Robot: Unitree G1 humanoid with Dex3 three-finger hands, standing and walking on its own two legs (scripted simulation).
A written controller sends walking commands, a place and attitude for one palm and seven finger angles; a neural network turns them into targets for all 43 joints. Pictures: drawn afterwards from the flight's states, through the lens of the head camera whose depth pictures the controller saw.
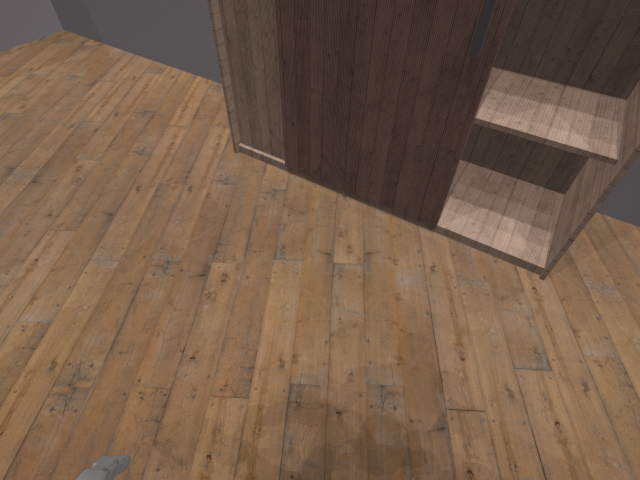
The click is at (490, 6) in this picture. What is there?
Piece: wardrobe's sliding door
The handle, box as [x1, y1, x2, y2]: [468, 0, 496, 57]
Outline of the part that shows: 496,0 484,1 468,55 475,57 478,56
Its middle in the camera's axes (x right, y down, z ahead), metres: +0.45 -0.60 +1.05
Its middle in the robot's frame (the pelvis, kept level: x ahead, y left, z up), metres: +1.22 -0.39 +0.11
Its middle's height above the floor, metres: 0.87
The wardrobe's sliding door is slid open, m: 0.44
